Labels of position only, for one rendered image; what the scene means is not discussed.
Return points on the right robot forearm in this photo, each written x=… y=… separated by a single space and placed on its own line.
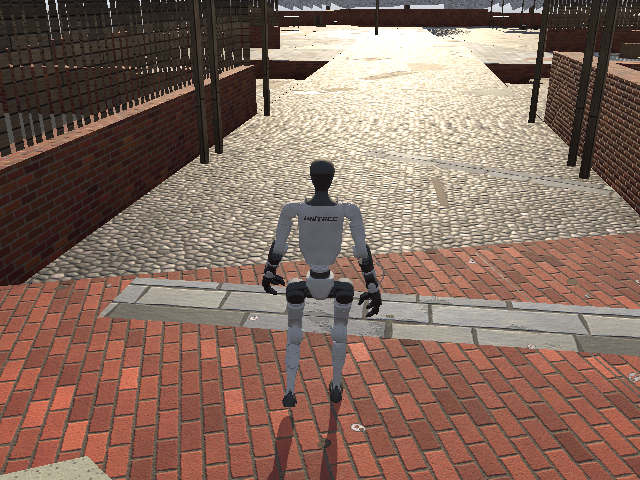
x=368 y=272

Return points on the left robot foot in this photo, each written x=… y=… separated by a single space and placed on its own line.
x=289 y=400

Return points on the right robot upper arm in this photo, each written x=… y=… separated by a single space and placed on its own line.
x=352 y=212

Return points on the left robot forearm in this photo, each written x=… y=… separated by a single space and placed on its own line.
x=272 y=262

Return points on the left robot upper arm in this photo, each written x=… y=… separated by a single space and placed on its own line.
x=289 y=211

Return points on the left robot hand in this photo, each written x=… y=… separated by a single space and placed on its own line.
x=275 y=280

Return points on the right robot hand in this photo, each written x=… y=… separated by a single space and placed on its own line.
x=375 y=303

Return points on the robot torso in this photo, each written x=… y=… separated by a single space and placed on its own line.
x=320 y=239

